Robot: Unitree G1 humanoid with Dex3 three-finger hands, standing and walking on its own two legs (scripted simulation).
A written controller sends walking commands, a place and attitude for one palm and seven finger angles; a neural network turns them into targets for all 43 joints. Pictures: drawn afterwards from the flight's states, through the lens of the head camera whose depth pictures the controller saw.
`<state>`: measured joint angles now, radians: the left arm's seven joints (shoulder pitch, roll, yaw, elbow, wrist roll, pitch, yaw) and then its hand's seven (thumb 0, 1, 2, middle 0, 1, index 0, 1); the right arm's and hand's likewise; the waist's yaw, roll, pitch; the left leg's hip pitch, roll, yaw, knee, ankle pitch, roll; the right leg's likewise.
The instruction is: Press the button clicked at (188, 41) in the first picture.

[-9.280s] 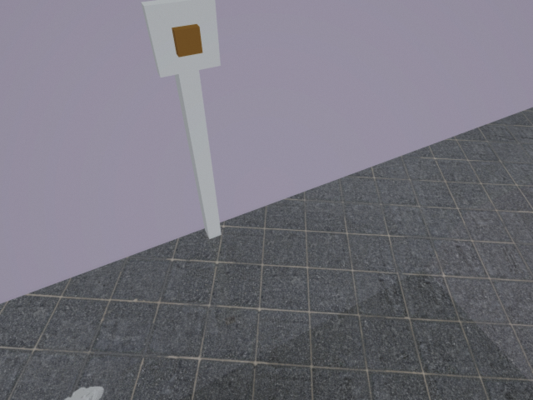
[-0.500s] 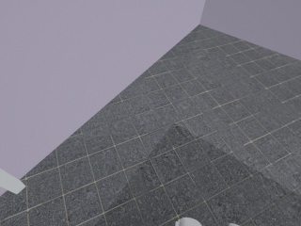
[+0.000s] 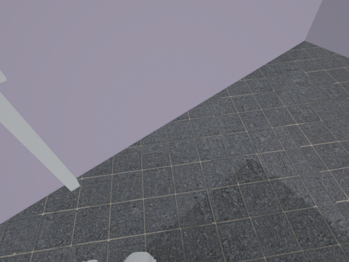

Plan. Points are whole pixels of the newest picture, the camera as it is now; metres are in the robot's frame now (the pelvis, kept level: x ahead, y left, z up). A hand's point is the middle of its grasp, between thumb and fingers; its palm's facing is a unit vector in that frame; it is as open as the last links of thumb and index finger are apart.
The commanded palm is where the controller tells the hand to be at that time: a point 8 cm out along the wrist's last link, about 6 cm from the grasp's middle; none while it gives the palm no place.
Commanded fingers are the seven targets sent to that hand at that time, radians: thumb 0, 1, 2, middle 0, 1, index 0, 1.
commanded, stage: turn to face it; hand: left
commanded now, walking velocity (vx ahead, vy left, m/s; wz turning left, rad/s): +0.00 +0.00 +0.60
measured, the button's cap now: out of the picture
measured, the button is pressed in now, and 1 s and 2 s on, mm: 0 0 0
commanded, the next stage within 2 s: take the last steps up to it in 0.94 s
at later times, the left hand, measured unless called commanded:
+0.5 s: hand out of the picture +0.03 +0.27 -0.16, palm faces +0.32 -0.91 -0.26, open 7.4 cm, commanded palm none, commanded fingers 0.00 0.90 0.90 -0.20 -0.30 -0.20 -0.30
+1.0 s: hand out of the picture -0.08 +0.18 -0.16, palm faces +0.54 -0.80 -0.26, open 7.4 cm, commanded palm none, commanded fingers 0.00 0.90 0.90 -0.20 -0.30 -0.20 -0.30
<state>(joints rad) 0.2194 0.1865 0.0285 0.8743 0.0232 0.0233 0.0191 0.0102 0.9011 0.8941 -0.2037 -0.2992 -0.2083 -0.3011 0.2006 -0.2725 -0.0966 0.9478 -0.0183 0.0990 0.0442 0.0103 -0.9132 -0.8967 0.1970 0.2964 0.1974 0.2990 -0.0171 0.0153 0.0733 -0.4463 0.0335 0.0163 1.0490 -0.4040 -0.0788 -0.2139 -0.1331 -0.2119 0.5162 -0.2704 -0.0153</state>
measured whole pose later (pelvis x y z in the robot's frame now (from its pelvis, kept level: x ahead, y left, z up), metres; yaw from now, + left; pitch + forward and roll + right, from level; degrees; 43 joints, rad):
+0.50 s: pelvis -0.01 +0.03 +0.00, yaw +17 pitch +0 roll -1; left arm 0.15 0.26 0.07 0.88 0.01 0.06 0.01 0.01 0.91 0.89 -0.20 -0.30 -0.20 -0.30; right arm 0.18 -0.22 -0.05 0.91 -0.02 0.04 0.01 0.01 -0.91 -0.90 0.20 0.30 0.20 0.30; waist -0.01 -0.01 0.06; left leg -0.26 -0.04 -0.07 0.48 -0.23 0.03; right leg -0.44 -0.07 -0.01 0.94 -0.43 0.10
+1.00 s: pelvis -0.01 -0.01 +0.00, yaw +32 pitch +0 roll +2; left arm 0.27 0.18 0.03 0.94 0.03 0.01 0.02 0.01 0.90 0.89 -0.20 -0.30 -0.21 -0.30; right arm 0.17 -0.26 -0.07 0.99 -0.01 0.08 0.02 0.01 -0.91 -0.90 0.20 0.30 0.20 0.30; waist 0.02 0.00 0.08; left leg -0.35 0.02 0.01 0.86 -0.46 -0.07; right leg -0.22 -0.12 -0.18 0.52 -0.29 -0.01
